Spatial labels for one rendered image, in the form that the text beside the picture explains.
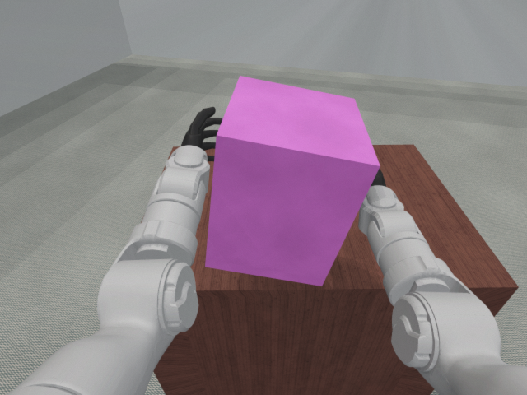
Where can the robot right upper arm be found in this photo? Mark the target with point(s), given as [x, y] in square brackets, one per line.
[451, 339]

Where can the pedestal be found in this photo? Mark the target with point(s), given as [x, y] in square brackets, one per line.
[255, 335]

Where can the right robot forearm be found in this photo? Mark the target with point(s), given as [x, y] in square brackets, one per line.
[401, 251]

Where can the carton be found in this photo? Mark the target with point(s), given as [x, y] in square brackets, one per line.
[292, 168]

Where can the robot left upper arm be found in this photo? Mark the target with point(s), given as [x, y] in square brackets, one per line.
[143, 305]

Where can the left robot hand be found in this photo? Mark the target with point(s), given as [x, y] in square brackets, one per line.
[195, 135]

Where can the left robot forearm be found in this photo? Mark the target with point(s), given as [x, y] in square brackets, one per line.
[173, 212]

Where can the right robot hand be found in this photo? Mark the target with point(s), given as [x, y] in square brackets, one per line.
[379, 179]

